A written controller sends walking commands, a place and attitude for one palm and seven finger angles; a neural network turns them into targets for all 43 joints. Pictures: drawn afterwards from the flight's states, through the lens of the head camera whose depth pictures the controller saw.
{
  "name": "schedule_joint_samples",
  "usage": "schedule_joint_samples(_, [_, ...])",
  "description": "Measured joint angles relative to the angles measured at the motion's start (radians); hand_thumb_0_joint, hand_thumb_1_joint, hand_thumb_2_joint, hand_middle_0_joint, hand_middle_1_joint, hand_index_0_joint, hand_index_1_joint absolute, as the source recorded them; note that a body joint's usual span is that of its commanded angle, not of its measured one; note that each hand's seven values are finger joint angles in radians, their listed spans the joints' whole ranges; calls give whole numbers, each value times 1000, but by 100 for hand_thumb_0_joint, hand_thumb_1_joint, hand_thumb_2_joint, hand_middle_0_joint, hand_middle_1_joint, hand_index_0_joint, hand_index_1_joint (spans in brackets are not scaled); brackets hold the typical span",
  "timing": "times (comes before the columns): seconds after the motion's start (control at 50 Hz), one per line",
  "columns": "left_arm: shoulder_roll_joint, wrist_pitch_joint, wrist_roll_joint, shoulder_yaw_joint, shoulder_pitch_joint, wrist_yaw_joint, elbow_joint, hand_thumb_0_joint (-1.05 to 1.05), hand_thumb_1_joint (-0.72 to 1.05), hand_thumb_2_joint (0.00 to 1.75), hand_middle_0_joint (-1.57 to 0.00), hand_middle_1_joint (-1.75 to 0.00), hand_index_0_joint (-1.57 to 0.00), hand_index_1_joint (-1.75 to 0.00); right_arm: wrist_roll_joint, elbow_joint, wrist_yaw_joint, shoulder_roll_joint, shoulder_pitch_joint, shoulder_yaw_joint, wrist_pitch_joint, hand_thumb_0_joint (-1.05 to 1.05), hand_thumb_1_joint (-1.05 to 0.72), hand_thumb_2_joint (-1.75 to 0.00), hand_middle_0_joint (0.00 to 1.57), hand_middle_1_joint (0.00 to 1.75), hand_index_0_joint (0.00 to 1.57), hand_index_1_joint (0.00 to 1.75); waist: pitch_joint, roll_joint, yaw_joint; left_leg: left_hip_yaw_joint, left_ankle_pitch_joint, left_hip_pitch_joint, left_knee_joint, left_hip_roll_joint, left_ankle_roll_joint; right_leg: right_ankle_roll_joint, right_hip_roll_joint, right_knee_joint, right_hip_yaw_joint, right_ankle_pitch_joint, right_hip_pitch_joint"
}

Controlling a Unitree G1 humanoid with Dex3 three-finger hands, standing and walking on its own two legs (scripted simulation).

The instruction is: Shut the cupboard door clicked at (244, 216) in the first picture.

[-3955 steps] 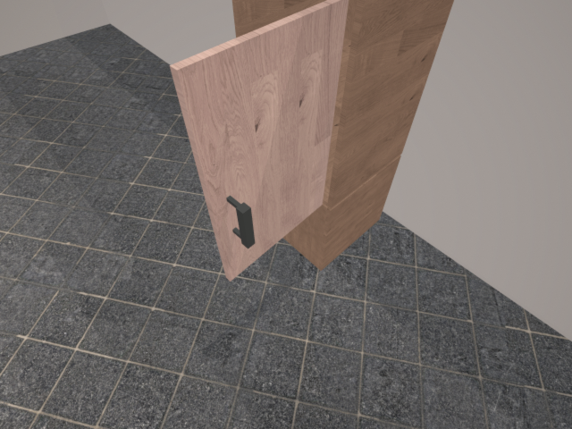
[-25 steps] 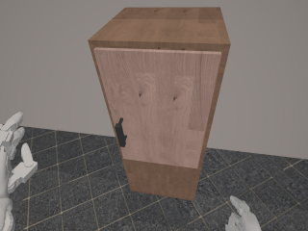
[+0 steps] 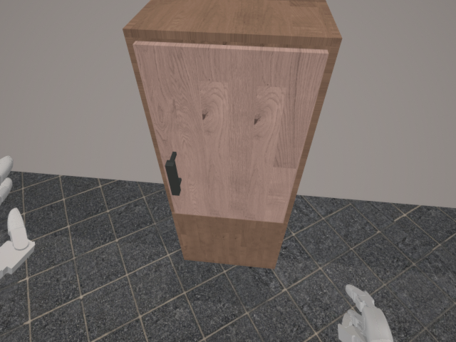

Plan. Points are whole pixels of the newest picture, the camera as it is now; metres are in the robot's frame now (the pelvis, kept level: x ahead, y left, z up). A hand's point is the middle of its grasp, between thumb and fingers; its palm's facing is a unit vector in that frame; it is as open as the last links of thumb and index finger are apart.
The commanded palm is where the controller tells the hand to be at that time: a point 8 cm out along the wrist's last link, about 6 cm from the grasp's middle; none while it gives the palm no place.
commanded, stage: step back with the hand held close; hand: left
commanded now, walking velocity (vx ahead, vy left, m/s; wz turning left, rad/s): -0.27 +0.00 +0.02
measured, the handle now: (175, 173) +0.56 +0.19 -0.10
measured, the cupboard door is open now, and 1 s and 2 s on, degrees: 0 0 0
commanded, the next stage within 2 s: stop stepping back and stand still in 0.96 s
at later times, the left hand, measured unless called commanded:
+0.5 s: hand out of the picture +0.12 +0.28 +0.17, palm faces +0.50 -0.76 -0.42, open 7.4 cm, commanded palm +0.05 +0.31 +0.18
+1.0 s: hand out of the picture +0.03 +0.32 +0.18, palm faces +0.52 -0.76 -0.39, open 7.4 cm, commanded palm -0.04 +0.33 +0.18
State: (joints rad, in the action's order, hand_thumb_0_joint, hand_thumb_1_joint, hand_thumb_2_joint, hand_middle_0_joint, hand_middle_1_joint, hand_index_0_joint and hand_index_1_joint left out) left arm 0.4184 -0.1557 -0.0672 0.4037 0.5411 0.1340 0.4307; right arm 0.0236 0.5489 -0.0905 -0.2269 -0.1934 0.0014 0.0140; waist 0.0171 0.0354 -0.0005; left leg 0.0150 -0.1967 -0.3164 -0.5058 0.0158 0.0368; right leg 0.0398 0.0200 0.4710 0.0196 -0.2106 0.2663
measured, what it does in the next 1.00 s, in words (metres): walks backwards: right foot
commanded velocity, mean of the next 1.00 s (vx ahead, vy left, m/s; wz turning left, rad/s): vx -0.37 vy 0.00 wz -0.08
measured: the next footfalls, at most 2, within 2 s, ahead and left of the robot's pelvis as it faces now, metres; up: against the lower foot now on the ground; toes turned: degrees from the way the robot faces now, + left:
right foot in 0.62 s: -0.07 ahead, -0.14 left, +0.00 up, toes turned +12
left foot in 1.20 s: -0.04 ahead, +0.12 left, +0.00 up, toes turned +1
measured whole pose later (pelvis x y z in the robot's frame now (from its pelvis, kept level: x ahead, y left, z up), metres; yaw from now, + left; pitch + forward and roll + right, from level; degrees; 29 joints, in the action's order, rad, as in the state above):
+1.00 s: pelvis -0.15 +0.02 -0.01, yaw +5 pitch +0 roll -6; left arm 0.48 -0.28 -0.07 0.48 0.46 0.13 0.46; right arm -0.01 0.61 -0.06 -0.16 -0.16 -0.01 -0.11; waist 0.02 0.03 0.01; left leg 0.08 0.00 -0.51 -0.42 -0.09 0.06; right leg -0.02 -0.11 0.68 0.02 -0.47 0.27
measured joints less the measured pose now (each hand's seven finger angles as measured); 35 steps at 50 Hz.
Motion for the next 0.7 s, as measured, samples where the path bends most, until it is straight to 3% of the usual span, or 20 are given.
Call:
schedule_joint_samples(0.24, [-20, -60, 42, 24, -37, 19, 1, 1, 89, 90, -21, -30, -22, -30, -10, 22, 3, 8, -51, 7, -68, 1, -90, -90, 20, 30, 20, 30, -8, -16, 3, -27, -16, -102, -105, -11, 8, -7, -30, 80, -4, 3, 71])
schedule_joint_samples(0.42, [-26, -99, 31, 12, -24, 37, 54, 1, 89, 90, -21, -30, -22, -30, -23, 67, 20, 0, -47, -5, -94, 1, -90, -90, 20, 30, 21, 30, -9, -25, -4, -25, -82, -159, -143, -15, -14, -12, -29, 77, -7, 35, 111])
schedule_joint_samples(0.5, [-1, -113, 29, 20, -27, 42, 57, 1, 88, 90, -21, -30, -22, -30, -18, 69, 14, 1, -39, -8, -97, 1, -90, -90, 20, 30, 21, 30, -14, -24, 8, -21, -4, -165, -111, -20, 2, -7, -35, 76, -3, 12, 124])
schedule_joint_samples(0.56, [29, -116, 33, 47, -37, 32, 47, 1, 88, 90, -21, -30, -22, -30, -18, 60, 7, 15, -41, -9, -114, 1, -90, -90, 20, 30, 20, 30, -21, -11, 32, -28, 72, -173, -88, -40, 16, -10, -78, 170, 11, -43, 123])
schedule_joint_samples(0.62, [57, -126, 36, 77, -37, 17, 51, 1, 88, 90, -21, -30, -22, -30, -24, 61, 13, 33, -56, -8, -130, 1, -90, -90, 20, 30, 20, 30, 6, -15, 47, -15, 78, -214, -99, -62, 18, -20, -113, 218, 17, -82, 53])
schedule_joint_samples(0.7, [37, -150, 18, 102, -21, 15, 69, 1, 89, 90, -21, -30, -22, -30, -32, 73, 27, 29, -13, -6, -140, 1, -90, -90, 20, 30, 20, 30, 3, -22, 10, 24, 104, -268, -98, -82, 0, -39, -116, 134, 46, -186, 17])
